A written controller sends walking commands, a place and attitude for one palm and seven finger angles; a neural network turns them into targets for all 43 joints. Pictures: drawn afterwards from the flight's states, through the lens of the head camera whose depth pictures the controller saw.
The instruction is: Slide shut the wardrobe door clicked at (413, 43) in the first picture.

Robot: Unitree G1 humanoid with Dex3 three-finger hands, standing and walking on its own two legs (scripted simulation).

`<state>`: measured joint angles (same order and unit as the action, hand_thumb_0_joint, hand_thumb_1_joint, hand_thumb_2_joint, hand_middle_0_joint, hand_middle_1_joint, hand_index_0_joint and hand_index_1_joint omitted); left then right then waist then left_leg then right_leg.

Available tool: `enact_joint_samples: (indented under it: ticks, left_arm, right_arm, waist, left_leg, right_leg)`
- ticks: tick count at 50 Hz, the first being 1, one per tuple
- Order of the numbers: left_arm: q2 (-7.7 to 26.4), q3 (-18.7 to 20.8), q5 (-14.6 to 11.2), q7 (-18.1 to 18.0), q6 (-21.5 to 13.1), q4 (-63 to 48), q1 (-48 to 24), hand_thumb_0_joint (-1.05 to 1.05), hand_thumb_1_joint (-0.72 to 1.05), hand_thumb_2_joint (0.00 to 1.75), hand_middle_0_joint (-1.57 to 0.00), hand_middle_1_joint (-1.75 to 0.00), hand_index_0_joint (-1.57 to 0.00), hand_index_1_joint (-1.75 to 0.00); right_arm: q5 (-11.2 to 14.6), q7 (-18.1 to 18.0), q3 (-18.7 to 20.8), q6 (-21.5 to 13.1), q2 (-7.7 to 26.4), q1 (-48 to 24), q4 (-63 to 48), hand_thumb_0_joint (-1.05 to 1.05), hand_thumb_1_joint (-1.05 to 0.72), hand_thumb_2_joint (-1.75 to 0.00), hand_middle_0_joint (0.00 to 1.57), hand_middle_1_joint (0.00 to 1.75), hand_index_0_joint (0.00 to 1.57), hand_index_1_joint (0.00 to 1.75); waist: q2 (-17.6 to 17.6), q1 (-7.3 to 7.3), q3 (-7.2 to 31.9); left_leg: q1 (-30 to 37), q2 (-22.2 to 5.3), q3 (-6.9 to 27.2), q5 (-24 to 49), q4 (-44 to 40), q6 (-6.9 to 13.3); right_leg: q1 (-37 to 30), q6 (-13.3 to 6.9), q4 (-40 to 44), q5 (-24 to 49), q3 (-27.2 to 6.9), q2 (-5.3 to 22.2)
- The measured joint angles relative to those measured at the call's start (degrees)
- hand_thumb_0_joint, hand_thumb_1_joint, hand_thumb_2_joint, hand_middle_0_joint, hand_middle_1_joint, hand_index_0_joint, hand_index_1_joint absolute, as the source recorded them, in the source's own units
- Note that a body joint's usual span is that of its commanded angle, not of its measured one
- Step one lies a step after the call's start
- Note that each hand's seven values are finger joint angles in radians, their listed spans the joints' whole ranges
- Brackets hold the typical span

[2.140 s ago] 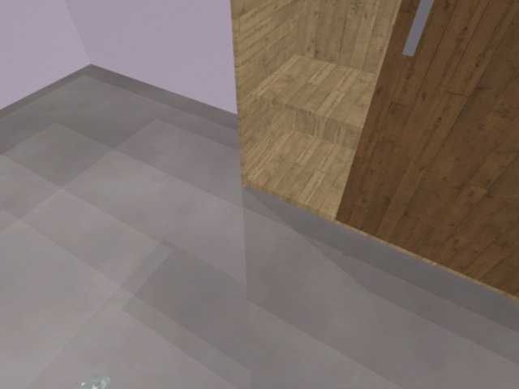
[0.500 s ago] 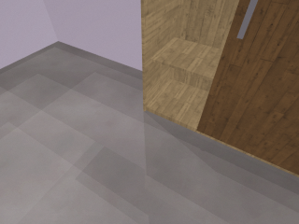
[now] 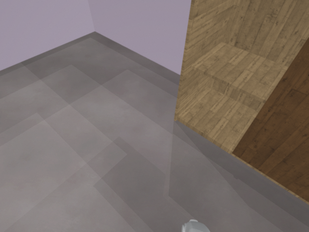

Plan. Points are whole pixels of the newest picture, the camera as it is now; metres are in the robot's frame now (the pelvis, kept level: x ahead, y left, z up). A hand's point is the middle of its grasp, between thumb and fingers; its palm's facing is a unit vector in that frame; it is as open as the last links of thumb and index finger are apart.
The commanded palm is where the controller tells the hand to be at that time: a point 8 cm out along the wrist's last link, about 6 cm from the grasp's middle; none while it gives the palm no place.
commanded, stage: walk to a spot facing it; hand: right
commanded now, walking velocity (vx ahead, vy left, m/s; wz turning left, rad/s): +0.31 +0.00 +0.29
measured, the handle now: out of the picture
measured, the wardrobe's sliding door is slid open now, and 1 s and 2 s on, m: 0.50 0.50 0.50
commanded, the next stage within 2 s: turn to face it in 0.40 s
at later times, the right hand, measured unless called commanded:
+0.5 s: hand (229, 178) +0.33 -0.25 -0.17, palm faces -0.19 +0.96 -0.20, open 7.4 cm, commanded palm none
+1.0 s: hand (223, 171) +0.37 -0.25 -0.20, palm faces -0.07 +0.98 -0.17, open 7.3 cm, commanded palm none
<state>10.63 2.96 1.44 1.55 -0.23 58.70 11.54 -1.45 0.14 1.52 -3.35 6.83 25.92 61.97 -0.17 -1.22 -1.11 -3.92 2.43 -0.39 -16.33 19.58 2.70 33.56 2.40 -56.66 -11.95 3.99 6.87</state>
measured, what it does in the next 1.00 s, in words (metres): walks ahead: right foot, then left foot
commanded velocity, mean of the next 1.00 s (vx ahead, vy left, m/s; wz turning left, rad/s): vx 0.04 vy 0.00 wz -0.06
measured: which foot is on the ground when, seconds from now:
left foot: down 0.00-0.18, up 0.20-0.64, down 0.66-0.94, up 0.96-1.00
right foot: up 0.00-0.16, down 0.18-0.66, up 0.68-0.92, down 0.94-1.00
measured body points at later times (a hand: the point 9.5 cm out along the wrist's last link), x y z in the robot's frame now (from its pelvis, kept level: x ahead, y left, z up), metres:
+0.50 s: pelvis +0.19 -0.07 +0.00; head +0.22 -0.09 +0.44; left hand +0.16 +0.18 -0.14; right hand +0.34 -0.30 -0.15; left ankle +0.21 +0.07 -0.67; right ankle +0.18 -0.14 -0.74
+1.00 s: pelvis +0.25 -0.08 -0.03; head +0.28 -0.11 +0.42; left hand +0.25 +0.15 -0.17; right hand +0.38 -0.30 -0.19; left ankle +0.23 +0.07 -0.72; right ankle +0.28 -0.17 -0.74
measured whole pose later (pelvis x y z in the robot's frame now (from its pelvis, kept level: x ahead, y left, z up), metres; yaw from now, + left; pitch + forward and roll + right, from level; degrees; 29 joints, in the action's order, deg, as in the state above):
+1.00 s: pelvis +0.25 -0.08 -0.03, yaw +5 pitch +0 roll +2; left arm 8.0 2.7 1.7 0.6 1.0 56.3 16.2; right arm -0.9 -1.3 4.3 3.1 11.2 8.7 53.7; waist 2.3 2.6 -2.9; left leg -23.7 -8.0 -8.3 -28.2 52.0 -3.7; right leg 21.5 -1.9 -43.1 -21.7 5.8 3.3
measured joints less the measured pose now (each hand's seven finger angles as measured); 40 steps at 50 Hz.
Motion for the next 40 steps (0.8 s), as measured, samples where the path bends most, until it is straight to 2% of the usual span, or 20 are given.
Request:
enact_joint_samples:
  ticks: [4,8,9,11,13,14,16,20,24,28,30,32,34,35,38,40]
  left_arm:
    - [-0.84,-0.13,-0.19,0.25,-0.46,-1.47,-2.77,0.01,0.91,0.90,-0.20,-0.30,-0.19,-0.30]
    - [-1.59,-0.74,-0.27,0.02,-1.69,-2.78,-4.88,0.01,0.91,0.90,-0.20,-0.30,-0.19,-0.30]
    - [-1.56,-0.99,-0.09,-0.26,-2.47,-3.33,-5.14,0.01,0.90,0.90,-0.20,-0.30,-0.20,-0.30]
    - [-2.30,-1.35,0.19,-0.97,-3.63,-3.83,-5.82,0.01,0.90,0.89,-0.20,-0.30,-0.20,-0.30]
    - [-3.04,-1.85,0.06,-1.47,-3.88,-3.92,-5.23,0.01,0.90,0.89,-0.20,-0.30,-0.20,-0.30]
    - [-3.38,-1.99,0.00,-1.78,-4.00,-3.77,-4.54,0.01,0.90,0.89,-0.20,-0.30,-0.20,-0.30]
    - [-3.90,-2.01,-0.13,-2.34,-4.20,-3.04,-2.82,0.00,0.91,0.89,-0.20,-0.30,-0.20,-0.30]
    - [-2.14,-0.68,-0.39,-3.41,-4.09,-2.34,-0.19,-0.02,0.94,0.89,-0.20,-0.30,-0.20,-0.30]
    - [-0.47,-0.57,-0.16,-3.20,-2.88,-1.24,2.30,-0.01,0.94,0.89,-0.20,-0.30,-0.20,-0.30]
    - [0.28,-0.44,0.23,-2.88,-1.83,-0.62,4.59,0.00,0.92,0.89,-0.20,-0.30,-0.20,-0.30]
    - [0.28,-0.55,0.41,-2.76,-1.47,0.05,5.93,0.00,0.92,0.89,-0.20,-0.30,-0.20,-0.30]
    - [-0.01,-0.87,0.39,-2.66,-1.10,1.30,7.65,0.00,0.91,0.90,-0.20,-0.30,-0.20,-0.30]
    - [-0.32,-1.28,-0.13,-2.46,-0.65,3.10,9.03,0.00,0.91,0.90,-0.20,-0.30,-0.20,-0.30]
    - [-0.47,-1.43,-0.47,-2.47,-0.05,3.78,9.12,0.01,0.91,0.90,-0.20,-0.30,-0.19,-0.30]
    - [-1.82,-1.63,-0.96,-2.35,1.94,4.62,8.87,0.01,0.91,0.90,-0.20,-0.30,-0.19,-0.30]
    - [-2.66,-1.50,-1.05,-1.99,2.67,4.26,8.27,0.01,0.91,0.89,-0.20,-0.30,-0.19,-0.30]
  right_arm:
    - [-0.17,-0.39,0.32,-0.16,0.16,0.37,0.66,0.00,-0.91,-0.90,0.20,0.30,0.20,0.30]
    - [-0.15,-0.58,1.12,0.19,1.20,0.50,0.72,0.00,-0.91,-0.90,0.20,0.30,0.20,0.30]
    - [0.05,-0.51,1.41,0.38,1.33,0.77,0.68,0.00,-0.91,-0.90,0.20,0.30,0.20,0.30]
    - [0.47,-0.27,2.08,1.48,2.33,-0.82,0.85,0.00,-0.91,-0.90,0.20,0.30,0.20,0.30]
    - [0.39,-0.05,2.71,2.40,3.55,-2.95,0.56,0.01,-0.91,-0.90,0.20,0.30,0.20,0.30]
    - [0.26,0.22,3.04,2.73,4.24,-4.28,0.06,0.01,-0.91,-0.90,0.20,0.30,0.20,0.30]
    - [0.00,0.64,3.66,3.29,5.46,-7.03,-1.78,0.01,-0.91,-0.90,0.20,0.30,0.20,0.30]
    - [-0.25,0.98,4.68,4.39,6.66,-11.61,-5.98,0.01,-0.92,-0.90,0.19,0.30,0.19,0.30]
    - [-0.41,1.23,4.89,5.48,7.10,-15.71,-8.77,0.00,-0.92,-0.90,0.19,0.29,0.19,0.30]
    - [-0.48,1.15,4.28,6.05,6.70,-18.95,-10.04,0.00,-0.92,-0.90,0.19,0.29,0.19,0.30]
    - [-0.52,0.79,3.57,5.76,6.20,-20.36,-10.12,0.00,-0.92,-0.90,0.19,0.29,0.19,0.30]
    - [-0.51,0.42,2.57,4.80,5.48,-21.30,-10.02,0.00,-0.92,-0.90,0.19,0.29,0.19,0.30]
    - [-0.43,-0.21,1.35,2.97,4.34,-21.89,-9.20,0.00,-0.92,-0.90,0.19,0.30,0.19,0.30]
    - [-0.21,-0.45,0.64,2.25,3.51,-22.21,-8.67,0.00,-0.92,-0.90,0.19,0.30,0.19,0.30]
    - [0.10,-0.79,-0.70,1.59,1.61,-21.97,-7.98,0.00,-0.91,-0.90,0.20,0.30,0.20,0.30]
    - [0.03,-1.15,-0.88,2.23,0.71,-21.37,-7.65,0.00,-0.91,-0.90,0.20,0.30,0.20,0.30]
  waist:
    - [0.42,-0.99,-0.61]
    - [1.50,-2.02,-1.41]
    - [1.40,-1.96,-1.47]
    - [2.60,-1.80,-2.46]
    - [3.30,-1.55,-2.55]
    - [3.48,-1.28,-2.56]
    - [3.66,-1.07,-2.53]
    - [3.37,-0.17,-1.98]
    - [2.80,0.87,-2.17]
    - [1.87,2.79,-3.01]
    - [1.31,4.17,-3.29]
    - [0.93,5.03,-3.17]
    - [-0.05,5.31,-2.77]
    - [-0.94,5.65,-2.97]
    - [-1.12,5.52,-2.94]
    - [-0.71,5.27,-2.78]
  left_leg:
    - [3.39,-0.16,1.39,-2.06,-1.45,-1.14]
    - [5.05,-1.17,3.06,-7.64,2.89,-2.78]
    - [3.60,-1.12,3.52,-10.05,7.91,-2.71]
    - [-3.68,-1.54,3.75,-13.62,27.22,-1.65]
    - [-11.63,-1.86,2.49,-11.78,43.51,-1.22]
    - [-14.99,-2.46,1.16,-9.82,48.21,-1.37]
    - [-20.59,-3.89,-1.11,-6.29,51.97,-2.11]
    - [-27.61,-5.95,-3.28,-1.44,48.51,-3.74]
    - [-29.37,-7.07,-4.08,2.05,40.86,-4.77]
    - [-26.73,-7.31,-4.72,2.17,31.19,-4.66]
    - [-23.78,-6.92,-4.87,1.75,25.77,-4.22]
    - [-19.14,-6.36,-5.31,4.49,18.31,-3.77]
    - [-16.01,-5.89,-6.36,3.17,14.59,-2.35]
    - [-15.68,-5.70,-7.15,1.83,15.17,-2.10]
    - [-14.08,-6.51,-8.66,0.95,14.85,-2.27]
    - [-12.78,-7.30,-9.72,1.20,13.72,-2.70]
  right_leg:
    - [-0.17,-0.48,8.38,1.08,0.32,-0.15]
    - [-6.04,-1.94,19.49,0.80,1.58,-2.10]
    - [-8.09,-2.86,21.91,2.55,1.83,-2.17]
    - [-8.33,-4.60,17.63,-0.41,3.90,-2.11]
    - [-10.69,-5.32,17.53,-3.83,6.09,-1.82]
    - [-12.25,-5.25,18.90,-4.13,6.87,-1.84]
    - [-15.31,-5.17,22.36,-3.60,8.32,-2.01]
    - [-20.05,-5.79,27.77,-3.34,11.28,-2.35]
    - [-23.51,-5.61,29.57,-4.74,13.80,-2.35]
    - [-25.68,-5.03,28.24,-7.61,15.79,-1.85]
    - [-25.95,-4.60,26.61,-9.36,15.87,-1.52]
    - [-25.89,-3.87,24.14,-11.52,15.50,-1.23]
    - [-24.52,-2.95,19.66,-13.98,13.78,-0.36]
    - [-23.04,-2.28,16.22,-16.21,10.85,-0.32]
    - [-17.53,-1.11,4.09,-21.16,3.32,-2.22]
    - [-14.50,-0.66,-0.47,-20.39,1.11,-2.72]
